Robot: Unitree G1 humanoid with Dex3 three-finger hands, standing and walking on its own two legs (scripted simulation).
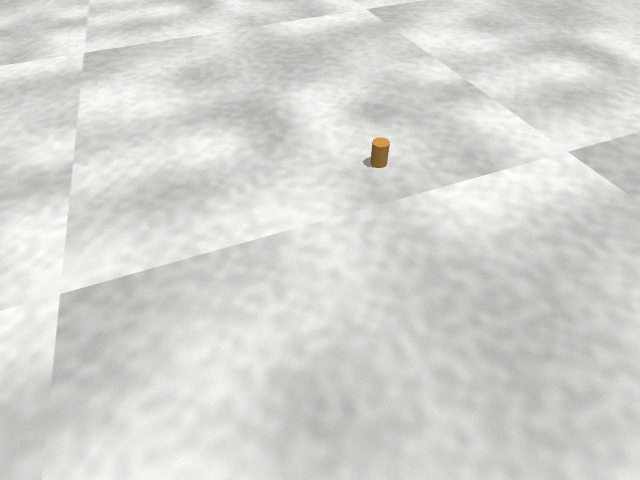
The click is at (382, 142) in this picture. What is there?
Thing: squat round
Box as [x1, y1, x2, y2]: [371, 137, 389, 167]
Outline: 385,138 375,138 372,142 371,164 373,166 382,167 386,164 389,141
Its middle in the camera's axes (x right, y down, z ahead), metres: +0.33 -0.44 +2.02
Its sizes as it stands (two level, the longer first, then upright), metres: 0.088 0.088 0.130
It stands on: the floor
